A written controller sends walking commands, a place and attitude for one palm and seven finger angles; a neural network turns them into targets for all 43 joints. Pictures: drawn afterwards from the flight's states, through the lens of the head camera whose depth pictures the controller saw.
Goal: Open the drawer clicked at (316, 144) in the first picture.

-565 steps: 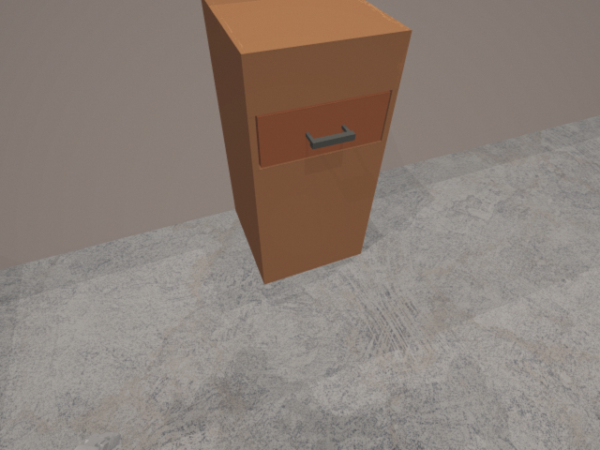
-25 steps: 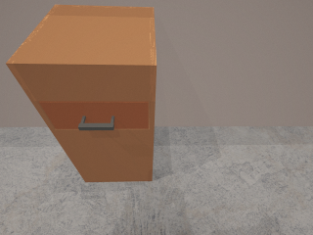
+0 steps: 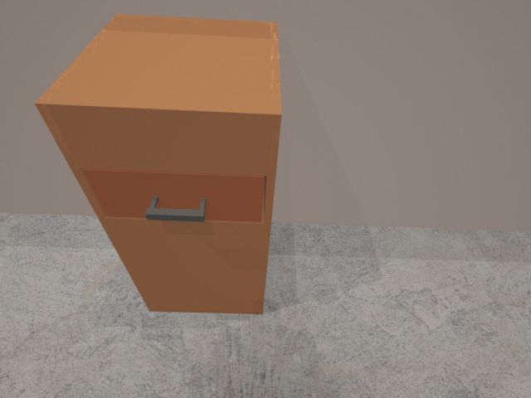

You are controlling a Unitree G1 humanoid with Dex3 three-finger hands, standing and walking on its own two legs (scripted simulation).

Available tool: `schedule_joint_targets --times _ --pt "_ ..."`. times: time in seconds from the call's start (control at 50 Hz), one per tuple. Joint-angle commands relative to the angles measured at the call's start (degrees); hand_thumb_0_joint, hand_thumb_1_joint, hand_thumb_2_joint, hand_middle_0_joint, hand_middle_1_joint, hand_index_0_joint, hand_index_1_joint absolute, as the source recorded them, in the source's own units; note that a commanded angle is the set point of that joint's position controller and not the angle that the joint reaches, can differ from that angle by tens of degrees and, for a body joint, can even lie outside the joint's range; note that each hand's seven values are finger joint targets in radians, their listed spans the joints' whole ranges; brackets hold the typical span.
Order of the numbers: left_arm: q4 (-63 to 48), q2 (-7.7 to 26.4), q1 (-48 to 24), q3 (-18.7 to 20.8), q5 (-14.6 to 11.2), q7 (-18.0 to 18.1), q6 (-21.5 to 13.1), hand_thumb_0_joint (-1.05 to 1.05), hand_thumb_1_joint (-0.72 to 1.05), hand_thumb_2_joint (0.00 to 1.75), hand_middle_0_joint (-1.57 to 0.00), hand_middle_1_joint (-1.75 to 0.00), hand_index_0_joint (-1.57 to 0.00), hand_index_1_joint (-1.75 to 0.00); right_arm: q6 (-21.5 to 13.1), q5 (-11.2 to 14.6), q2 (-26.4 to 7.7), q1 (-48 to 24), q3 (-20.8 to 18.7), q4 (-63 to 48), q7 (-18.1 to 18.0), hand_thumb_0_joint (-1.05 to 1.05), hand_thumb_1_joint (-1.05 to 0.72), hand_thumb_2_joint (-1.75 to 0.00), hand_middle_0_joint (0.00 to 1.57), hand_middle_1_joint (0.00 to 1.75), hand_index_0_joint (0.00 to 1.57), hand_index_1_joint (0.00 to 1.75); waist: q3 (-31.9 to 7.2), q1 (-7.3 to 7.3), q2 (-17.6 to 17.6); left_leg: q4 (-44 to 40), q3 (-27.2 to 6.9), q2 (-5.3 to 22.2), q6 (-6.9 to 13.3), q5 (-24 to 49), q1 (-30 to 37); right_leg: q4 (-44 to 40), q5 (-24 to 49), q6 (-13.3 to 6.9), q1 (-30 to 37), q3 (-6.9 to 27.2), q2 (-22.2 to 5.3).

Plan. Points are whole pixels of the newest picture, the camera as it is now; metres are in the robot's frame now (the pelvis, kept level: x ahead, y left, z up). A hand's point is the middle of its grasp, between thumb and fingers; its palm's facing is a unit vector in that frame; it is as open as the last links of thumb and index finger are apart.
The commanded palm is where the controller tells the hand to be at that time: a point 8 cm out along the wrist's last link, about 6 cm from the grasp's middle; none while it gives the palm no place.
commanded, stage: come to a stop and stand still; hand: left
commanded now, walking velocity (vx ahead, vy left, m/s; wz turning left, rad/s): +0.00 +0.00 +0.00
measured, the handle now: (177, 208) +0.51 +0.24 -0.09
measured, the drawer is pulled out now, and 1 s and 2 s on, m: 0.00 0.00 0.00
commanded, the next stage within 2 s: look again from close up in 1.16 s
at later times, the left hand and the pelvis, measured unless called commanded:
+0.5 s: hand out of the picture +0.02 +0.16 -0.16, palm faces +0.00 -0.98 -0.20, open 7.4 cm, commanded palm none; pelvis +0.03 -0.01 +0.01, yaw +0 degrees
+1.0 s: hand out of the picture +0.06 +0.14 -0.16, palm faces +0.02 -0.97 -0.22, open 7.3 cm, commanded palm none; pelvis +0.05 -0.04 +0.01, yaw +0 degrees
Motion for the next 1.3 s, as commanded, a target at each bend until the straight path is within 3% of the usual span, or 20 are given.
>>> schedule_joint_targets --times 0.0,0.02,0.04,0.06,0.08,0.12,0.16,0.2,0.26,0.28,0.38,0.44,0.56,0.72,0.98,1.08,1.14,1.2,1.28 --pt "-3.28 9.01 2.48 0.43 0.19 -0.03 -1.54 0.0 0.9 0.9 -0.2 -0.3 -0.2 -0.3 -1.1 -0.89 -5.64 3.14 -0.28 -6.81 1.17 0.0 -0.9 -0.9 0.2 0.3 0.2 0.3 -0.35 -2.04 3.56 -7.69 -6.59 4.11 -0.91 -5.19 -3.17 -8.36 -15.86 -4.94 -3.78 9.97 -5.63" --pt "-3.88 7.98 1.93 0.37 0.35 -0.25 -1.1 0.0 0.9 0.9 -0.2 -0.3 -0.2 -0.3 -1.38 -1.16 -6.47 4.64 -0.36 -6.97 1.22 0.0 -0.9 -0.9 0.2 0.3 0.2 0.3 0.37 -2.48 6.21 -11.1 -8.71 5.8 0.12 -7.12 -4.45 -5.89 -14.74 -4.11 -4.5 6.82 -3.25" --pt "-3.73 6.92 2.33 0.01 0.4 -0.51 -0.9 0.0 0.9 0.9 -0.2 -0.3 -0.2 -0.3 -1.59 -1.12 -7.3 3.91 -0.34 -7.4 1.16 0.0 -0.9 -0.9 0.2 0.3 0.2 0.3 0.93 -1.96 8.2 -14.95 -11.21 8.03 0.9 -9.4 -5.71 -3.13 -10.33 -3.21 -3.26 3.92 -1.05" --pt "-3.37 5.96 3.17 -0.44 0.46 -0.75 -0.84 0.0 0.9 0.9 -0.2 -0.3 -0.2 -0.3 -1.7 -0.92 -8.18 2.78 -0.25 -7.98 1.04 0.0 -0.9 -0.9 0.2 0.3 0.2 0.3 2.21 -1.3 8.56 -18.16 -13.49 9.74 1.51 -12.17 -8.56 -1.51 -7.06 -2.64 -0.95 1.87 -0.12" --pt "-2.87 5.64 4.31 -0.63 0.6 -1.05 -0.76 0.0 0.9 0.9 -0.2 -0.3 -0.2 -0.3 -1.79 -0.92 -8.57 1.88 -0.22 -8.61 0.99 0.0 -0.9 -0.9 0.2 0.3 0.2 0.3 2.78 -0.46 8.36 -19.33 -13.55 10.02 1.95 -13.48 -10.45 -0.57 -5.32 -2.49 0.75 1.19 0.19" --pt "-1.44 4.67 5.91 -1.25 0.46 -1.32 -1.28 0.0 0.9 0.9 -0.2 -0.3 -0.2 -0.3 -2.14 -0.76 -8.64 1.53 0.21 -8.34 0.86 0.0 -0.9 -0.9 0.2 0.3 0.2 0.3 2.98 0.03 2.56 -18.19 -11.91 8.63 1.75 -9.38 -9.68 -3.07 -1.96 -2.54 2.75 2.97 -0.39" --pt "-0.61 4.86 6.37 -1.54 0.09 -1.33 -1.85 0.0 0.9 0.9 -0.2 -0.3 -0.2 -0.3 -2.37 -0.54 -8.34 2.89 0.57 -7.58 0.82 0.0 -0.9 -0.9 0.2 0.3 0.2 0.3 2.24 -0.56 -0.3 -16.82 -10.44 6.93 1.28 -5.8 -6.8 -6.13 -1.66 -2.77 2.79 5.52 -1.59" --pt "0.14 5.04 6.03 -1.65 -0.03 -1.4 -1.99 0.0 0.9 0.9 -0.2 -0.3 -0.2 -0.3 -2.53 -0.51 -8.42 3.91 0.88 -6.3 0.77 0.0 -0.9 -0.9 0.2 0.3 0.2 0.3 2.7 -0.96 0.56 -17.2 -9.9 6.87 1.06 -3.45 -4.8 -6.62 -0.81 -2.61 2.06 5.68 -1.75" --pt "1.35 4.99 6.56 -1.86 -0.25 -1.26 -2.36 0.0 0.9 0.9 -0.2 -0.3 -0.2 -0.3 -2.72 -0.37 -7.99 4.86 1.38 -4.5 0.66 0.0 -0.9 -0.9 0.2 0.3 0.2 0.3 2.38 -1.2 -1.21 -16.09 -8.41 6.19 0.78 1.45 -2.4 -8.0 1.5 -2.53 2.55 6.58 -2.67" --pt "1.8 5.19 6.52 -1.88 -0.24 -1.26 -2.36 0.0 0.9 0.9 -0.2 -0.3 -0.2 -0.3 -2.77 -0.34 -7.72 5.14 1.51 -3.88 0.67 0.0 -0.9 -0.9 0.2 0.3 0.2 0.3 2.54 -1.26 0.63 -16.61 -8.24 6.15 0.66 1.98 -1.92 -8.13 1.39 -2.52 2.56 6.5 -2.65" --pt "3.57 5.19 6.96 -1.74 -0.39 -1.1 -2.79 0.0 0.9 0.9 -0.2 -0.3 -0.2 -0.3 -3.19 -0.29 -6.95 6.21 2.06 -1.03 0.42 0.0 -0.9 -0.9 0.2 0.3 0.2 0.3 0.11 -1.16 0.62 -15.4 -7.1 6.05 0.33 8.41 0.82 -7.88 6.36 -2.63 5.29 6.38 -3.29" --pt "4.42 4.84 6.85 -1.74 -0.45 -1.03 -2.92 0.0 0.9 0.9 -0.2 -0.3 -0.2 -0.3 -3.22 -0.31 -6.49 6.43 2.26 0.45 0.27 0.0 -0.9 -0.9 0.2 0.3 0.2 0.3 0.58 -1.02 -0.12 -14.86 -6.52 5.99 0.09 9.24 0.86 -8.04 7.99 -2.8 5.81 6.52 -3.67" --pt "5.87 4.19 6.47 -1.51 -0.54 -0.87 -2.9 0.0 0.9 0.9 -0.2 -0.3 -0.2 -0.3 -3.2 -0.39 -5.22 7.28 2.48 2.99 -0.08 0.0 -0.9 -0.9 0.2 0.3 0.2 0.3 1.39 -0.74 2.55 -14.88 -5.79 6.21 -0.32 10.72 0.81 -7.77 10.03 -3.25 6.9 6.3 -3.56" --pt "6.46 3.87 5.88 -1.27 -0.56 -0.7 -3.07 0.0 0.9 0.9 -0.2 -0.3 -0.2 -0.3 -3.15 -0.38 -4.3 8.36 2.43 4.79 -0.4 0.0 -0.9 -0.9 0.2 0.3 0.2 0.3 0.94 -0.76 0.73 -14.06 -5.32 6.35 -0.76 13.51 2.04 -7.57 15.48 -3.57 8.56 6.23 -3.68" --pt "6.58 3.69 5.66 -1.03 -0.56 -0.55 -3.12 0.0 0.9 0.9 -0.2 -0.3 -0.2 -0.3 -2.68 -0.39 -3.1 8.57 2.16 5.89 -0.54 0.0 -0.9 -0.9 0.2 0.3 0.2 0.3 1.46 -1.06 1.11 -14.56 -4.84 6.4 -1.43 11.91 3.11 -9.73 15.38 -3.82 8.89 6.42 -3.43" --pt "6.48 3.62 5.92 -0.97 -0.58 -0.5 -3.19 0.0 0.9 0.9 -0.2 -0.3 -0.2 -0.3 -2.76 -0.35 -3.15 8.49 2.07 6.04 -0.64 0.0 -0.9 -0.9 0.2 0.3 0.2 0.3 0.39 -1.09 2.31 -14.47 -4.6 6.72 -1.57 13.65 4.25 -9.82 16.81 -3.87 9.39 6.26 -3.31" --pt "6.69 3.56 6.53 -0.88 -0.56 -0.49 -3.4 0.0 0.9 0.9 -0.2 -0.3 -0.2 -0.3 -2.89 -0.34 -3.54 8.35 2.04 5.89 -0.69 0.0 -0.9 -0.9 0.2 0.3 0.2 0.3 -0.67 -1.08 1.11 -13.99 -4.58 6.71 -1.65 14.68 5.13 -9.69 19.03 -3.95 9.81 6.58 -3.47" --pt "6.66 3.27 6.64 -0.91 -0.55 -0.45 -3.25 0.0 0.9 0.9 -0.2 -0.3 -0.2 -0.3 -2.85 -0.29 -3.42 8.43 2.11 6.01 -0.78 0.0 -0.9 -0.9 0.2 0.3 0.2 0.3 0.39 -1.01 2.33 -14.4 -4.54 6.89 -1.65 14.62 4.82 -9.94 17.73 -3.91 9.44 6.37 -3.27" --pt "6.82 3.23 6.56 -0.91 -0.48 -0.5 -3.15 0.0 0.9 0.9 -0.2 -0.3 -0.2 -0.3 -2.63 -0.3 -2.91 8.75 2.15 6.06 -0.78 0.0 -0.9 -0.9 0.2 0.3 0.2 0.3 2.16 -1.09 1.23 -15.06 -4.61 6.83 -1.74 12.0 3.71 -10.88 15.2 -3.94 8.94 6.42 -3.03"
